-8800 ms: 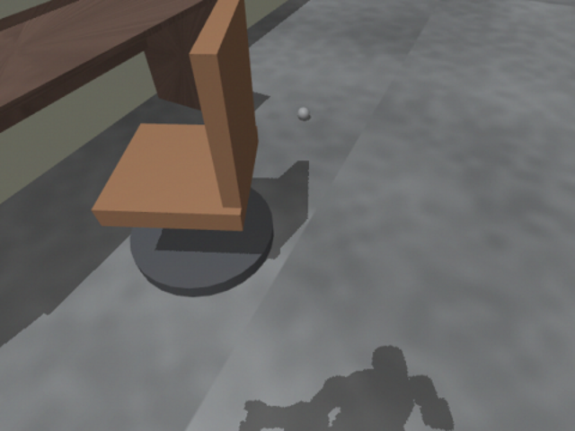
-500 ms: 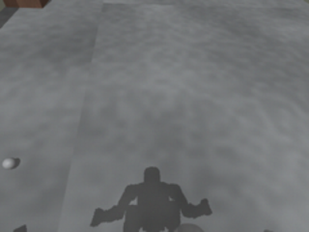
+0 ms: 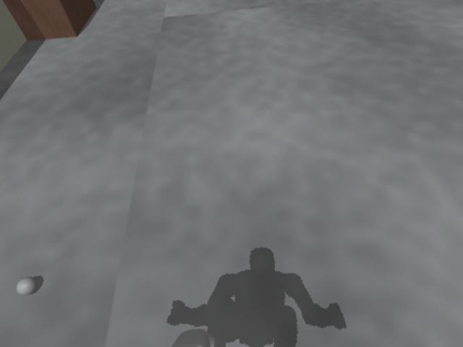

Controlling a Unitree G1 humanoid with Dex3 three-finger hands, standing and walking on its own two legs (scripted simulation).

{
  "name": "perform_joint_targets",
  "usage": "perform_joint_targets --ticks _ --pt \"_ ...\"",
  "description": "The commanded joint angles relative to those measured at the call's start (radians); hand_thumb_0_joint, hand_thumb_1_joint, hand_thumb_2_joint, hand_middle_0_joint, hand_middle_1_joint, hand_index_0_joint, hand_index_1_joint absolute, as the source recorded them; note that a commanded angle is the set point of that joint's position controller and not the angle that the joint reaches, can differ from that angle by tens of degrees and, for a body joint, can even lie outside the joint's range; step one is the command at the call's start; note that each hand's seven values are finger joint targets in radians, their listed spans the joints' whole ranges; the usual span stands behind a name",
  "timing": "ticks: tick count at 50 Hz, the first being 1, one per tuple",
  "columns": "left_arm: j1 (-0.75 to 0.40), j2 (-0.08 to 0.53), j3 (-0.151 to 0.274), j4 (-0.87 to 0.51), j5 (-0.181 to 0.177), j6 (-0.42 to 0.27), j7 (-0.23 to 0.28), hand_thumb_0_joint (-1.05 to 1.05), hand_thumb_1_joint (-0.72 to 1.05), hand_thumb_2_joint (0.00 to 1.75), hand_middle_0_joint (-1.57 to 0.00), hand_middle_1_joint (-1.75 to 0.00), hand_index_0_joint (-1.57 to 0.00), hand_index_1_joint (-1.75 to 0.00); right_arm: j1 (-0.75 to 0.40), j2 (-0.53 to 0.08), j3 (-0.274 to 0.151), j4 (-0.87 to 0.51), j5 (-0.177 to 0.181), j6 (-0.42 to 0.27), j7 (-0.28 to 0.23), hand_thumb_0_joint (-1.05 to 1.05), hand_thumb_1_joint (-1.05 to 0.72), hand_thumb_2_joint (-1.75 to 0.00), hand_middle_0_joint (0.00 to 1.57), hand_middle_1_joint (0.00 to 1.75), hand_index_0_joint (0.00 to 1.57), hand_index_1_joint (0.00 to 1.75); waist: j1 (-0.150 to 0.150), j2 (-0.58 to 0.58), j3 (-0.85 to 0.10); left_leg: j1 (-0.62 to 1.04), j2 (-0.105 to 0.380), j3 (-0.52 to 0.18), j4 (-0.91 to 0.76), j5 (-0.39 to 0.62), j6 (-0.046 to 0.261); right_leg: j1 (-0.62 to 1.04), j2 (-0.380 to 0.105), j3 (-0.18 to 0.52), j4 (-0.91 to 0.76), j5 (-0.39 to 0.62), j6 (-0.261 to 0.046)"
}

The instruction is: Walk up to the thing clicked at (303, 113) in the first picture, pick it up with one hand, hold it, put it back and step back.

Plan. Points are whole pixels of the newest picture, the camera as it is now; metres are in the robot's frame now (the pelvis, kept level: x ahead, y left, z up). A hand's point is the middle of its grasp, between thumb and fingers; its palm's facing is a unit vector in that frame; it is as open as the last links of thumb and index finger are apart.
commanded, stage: walk up
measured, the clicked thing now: (27, 285) +0.46 +0.97 -0.73
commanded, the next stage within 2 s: stand in 1.18 s
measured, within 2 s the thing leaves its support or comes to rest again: neither
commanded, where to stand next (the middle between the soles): +0.16 +0.01 m, yaw +0 degrees
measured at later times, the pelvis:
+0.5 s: pelvis +0.09 +0.01 -0.01, yaw +0 degrees
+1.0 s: pelvis +0.12 +0.01 +0.01, yaw +0 degrees
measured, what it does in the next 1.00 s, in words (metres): walks ahead: left foot, then right foot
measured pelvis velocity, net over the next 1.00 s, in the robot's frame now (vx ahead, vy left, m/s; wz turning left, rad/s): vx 0.12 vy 0.01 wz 0.00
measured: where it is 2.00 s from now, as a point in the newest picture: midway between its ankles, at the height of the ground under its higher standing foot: outside the picture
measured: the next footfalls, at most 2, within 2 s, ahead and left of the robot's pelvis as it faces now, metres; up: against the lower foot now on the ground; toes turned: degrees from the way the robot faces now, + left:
left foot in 0.12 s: +0.18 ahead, +0.14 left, +0.00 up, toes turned +4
right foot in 0.38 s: +0.15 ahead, -0.12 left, +0.00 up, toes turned -3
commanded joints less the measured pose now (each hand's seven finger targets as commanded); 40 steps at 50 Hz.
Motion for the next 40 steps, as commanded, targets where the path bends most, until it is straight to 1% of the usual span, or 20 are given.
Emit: perform_joint_targets --ticks 1,3,5,6,7,8,9,12,15,17,18,19,20,21,22,24,25,27,31,40 --pt "-0.011 0.288 0.075 -0.075 0.002 -0.013 0.024 0.00 0.90 0.90 -0.20 -0.30 -0.20 -0.30 0.011 -0.149 -0.052 -0.052 -0.008 -0.024 -0.015 0.00 -0.90 -0.90 0.20 0.30 0.20 0.30 0.007 -0.216 -0.026 0.056 -0.004 0.018 -0.145 0.097 -0.006 -0.064 -0.220 0.189 -0.218 -0.020 -0.193" --pt "-0.039 0.277 0.062 -0.074 -0.007 -0.002 0.030 0.00 0.90 0.90 -0.20 -0.30 -0.20 -0.30 0.032 -0.137 -0.049 -0.031 -0.004 -0.032 -0.028 0.00 -0.90 -0.90 0.20 0.30 0.20 0.30 -0.023 -0.163 -0.062 0.197 -0.033 0.036 -0.245 0.197 -0.002 -0.108 -0.212 0.143 -0.101 0.142 -0.173" --pt "-0.037 0.216 0.030 -0.074 -0.013 0.011 0.036 0.00 0.90 0.90 -0.20 -0.30 -0.20 -0.30 0.074 -0.153 -0.055 -0.013 -0.007 -0.040 -0.045 0.00 -0.90 -0.90 0.20 0.30 0.20 0.30 -0.058 -0.075 -0.104 0.355 -0.058 0.025 -0.337 0.226 0.024 -0.170 -0.147 0.079 0.075 0.179 -0.105" --pt "-0.018 0.167 0.012 -0.075 -0.017 0.016 0.037 0.00 0.90 0.90 -0.20 -0.30 -0.20 -0.30 0.113 -0.219 -0.070 -0.007 -0.015 -0.043 -0.056 0.00 -0.90 -0.90 0.20 0.30 0.20 0.30 -0.070 0.101 -0.134 0.409 0.092 -0.178 -0.428 0.234 0.059 -0.229 -0.075 0.028 0.253 0.077 -0.048" --pt "0.022 0.130 0.004 -0.067 -0.028 0.028 0.041 0.00 0.90 0.90 -0.20 -0.30 -0.20 -0.30 0.090 -0.277 -0.073 -0.036 -0.018 -0.047 -0.061 0.00 -0.90 -0.90 0.20 0.30 0.20 0.30 -0.044 0.185 -0.118 0.396 0.275 -0.498 -0.550 0.166 0.153 -0.313 0.049 0.028 0.368 -0.243 0.003" --pt "0.049 0.231 0.032 -0.023 -0.021 0.044 0.057 0.00 0.90 0.90 -0.20 -0.30 -0.20 -0.30 0.066 -0.318 -0.084 -0.036 0.005 -0.042 -0.058 0.00 -0.90 -0.90 0.20 0.30 0.20 0.30 -0.045 0.138 -0.117 0.347 0.336 -0.554 -0.542 0.115 0.252 -0.280 0.007 0.093 0.467 -0.357 -0.008" --pt "0.035 0.249 0.032 -0.011 -0.017 0.048 0.061 0.00 0.90 0.90 -0.20 -0.30 -0.20 -0.30 0.032 -0.292 -0.081 -0.038 0.004 -0.036 -0.062 0.00 -0.90 -0.90 0.20 0.30 0.20 0.30 -0.032 0.083 -0.085 0.310 0.299 -0.487 -0.532 0.133 0.249 -0.288 -0.002 0.118 0.498 -0.345 -0.010" --pt "0.053 0.230 0.034 0.038 -0.016 0.048 0.059 0.00 0.90 0.90 -0.20 -0.30 -0.20 -0.30 -0.051 -0.240 -0.054 -0.048 0.001 -0.032 -0.071 0.00 -0.90 -0.90 0.20 0.30 0.20 0.30 -0.001 0.130 -0.080 0.240 0.208 -0.266 -0.468 0.285 0.191 -0.213 -0.048 0.121 0.375 -0.244 -0.007" --pt "0.053 0.193 0.032 0.074 -0.013 0.046 0.054 0.00 0.90 0.90 -0.20 -0.30 -0.20 -0.30 -0.098 -0.224 -0.039 -0.048 -0.002 -0.023 -0.071 0.00 -0.90 -0.90 0.20 0.30 0.20 0.30 -0.003 0.147 -0.114 0.192 0.176 -0.187 -0.421 0.347 0.174 -0.096 -0.021 0.071 0.226 -0.170 0.003" --pt "0.051 0.185 0.031 0.100 -0.010 0.045 0.059 0.00 0.90 0.90 -0.20 -0.30 -0.20 -0.30 -0.131 -0.214 -0.033 -0.048 0.006 -0.011 -0.069 0.00 -0.90 -0.90 0.20 0.30 0.20 0.30 0.009 0.118 -0.139 0.156 0.161 -0.156 -0.375 0.320 0.156 -0.008 0.008 0.032 0.105 -0.063 0.005" --pt "0.046 0.184 0.033 0.113 -0.006 0.041 0.062 0.00 0.90 0.90 -0.20 -0.30 -0.20 -0.30 -0.152 -0.198 -0.025 -0.046 0.011 -0.004 -0.067 0.00 -0.90 -0.90 0.20 0.30 0.20 0.30 0.019 0.105 -0.141 0.111 0.146 -0.144 -0.342 0.277 0.129 0.056 0.013 0.032 0.027 0.009 0.000" --pt "0.030 0.200 0.035 0.115 -0.001 0.034 0.066 0.00 0.90 0.90 -0.20 -0.30 -0.20 -0.30 -0.162 -0.164 -0.010 -0.041 0.019 0.003 -0.066 0.00 -0.90 -0.90 0.20 0.30 0.20 0.30 0.026 0.054 -0.139 0.076 0.126 -0.130 -0.322 0.219 0.090 0.087 -0.014 0.079 -0.032 0.066 -0.010" --pt "-0.026 0.242 0.039 0.101 0.006 0.028 0.068 0.00 0.90 0.90 -0.20 -0.30 -0.20 -0.30 -0.160 -0.121 0.004 -0.038 0.027 0.006 -0.064 0.00 -0.90 -0.90 0.20 0.30 0.20 0.30 0.005 -0.051 -0.114 0.041 0.069 -0.090 -0.276 0.135 0.039 0.053 -0.116 0.226 -0.096 0.087 -0.044" --pt "-0.116 0.286 0.038 0.085 0.002 0.027 0.062 0.00 0.90 0.90 -0.20 -0.30 -0.20 -0.30 -0.143 -0.124 0.000 -0.008 0.029 0.013 -0.066 0.00 -0.90 -0.90 0.20 0.30 0.20 0.30 -0.039 -0.125 -0.088 0.155 -0.013 -0.043 -0.255 -0.023 0.012 -0.124 -0.210 0.345 -0.152 -0.021 -0.103" --pt "-0.171 0.273 0.027 0.082 -0.001 0.031 0.057 0.00 0.90 0.90 -0.20 -0.30 -0.20 -0.30 -0.139 -0.144 -0.008 0.029 0.025 0.017 -0.067 0.00 -0.90 -0.90 0.20 0.30 0.20 0.30 -0.056 -0.113 -0.056 0.259 -0.014 -0.042 -0.275 -0.034 0.012 -0.217 -0.203 0.318 -0.148 -0.088 -0.103" --pt "-0.178 0.219 0.004 0.103 -0.011 0.031 0.057 0.00 0.90 0.90 -0.20 -0.30 -0.20 -0.30 -0.180 -0.173 -0.009 0.055 0.023 0.010 -0.061 0.00 -0.90 -0.90 0.20 0.30 0.20 0.30 -0.040 -0.063 -0.064 0.262 0.043 -0.104 -0.363 0.034 0.032 -0.178 -0.111 0.199 -0.105 -0.043 -0.033" --pt "-0.172 0.210 0.002 0.117 -0.011 0.031 0.055 0.00 0.90 0.90 -0.20 -0.30 -0.20 -0.30 -0.197 -0.174 -0.003 0.068 0.021 0.006 -0.059 0.00 -0.90 -0.90 0.20 0.30 0.20 0.30 -0.029 -0.076 -0.067 0.237 0.058 -0.117 -0.391 0.034 0.042 -0.133 -0.087 0.171 -0.097 -0.023 -0.021" --pt "-0.158 0.208 0.002 0.150 -0.012 0.026 0.055 0.00 0.90 0.90 -0.20 -0.30 -0.20 -0.30 -0.218 -0.158 0.013 0.092 0.024 0.003 -0.055 0.00 -0.90 -0.90 0.20 0.30 0.20 0.30 -0.012 -0.109 -0.101 0.229 0.058 -0.103 -0.393 0.139 0.042 -0.031 -0.091 0.171 -0.117 0.071 -0.017" --pt "-0.213 0.208 0.000 0.172 -0.019 0.027 0.058 0.00 0.90 0.90 -0.20 -0.30 -0.20 -0.30 -0.230 -0.155 0.018 0.151 0.024 0.002 -0.059 0.00 -0.90 -0.90 0.20 0.30 0.20 0.30 -0.018 -0.098 -0.141 0.310 0.046 -0.068 -0.411 0.283 0.021 0.017 -0.111 0.171 -0.138 0.199 -0.013" --pt "-0.272 0.181 -0.004 0.231 -0.020 0.042 0.058 0.00 0.90 0.90 -0.20 -0.30 -0.20 -0.30 -0.285 -0.142 0.022 0.223 0.017 0.007 -0.062 0.00 -0.90 -0.90 0.20 0.30 0.20 0.30 -0.008 -0.075 -0.155 0.357 0.060 -0.068 -0.500 0.368 0.008 0.106 -0.103 0.130 -0.216 0.241 0.007"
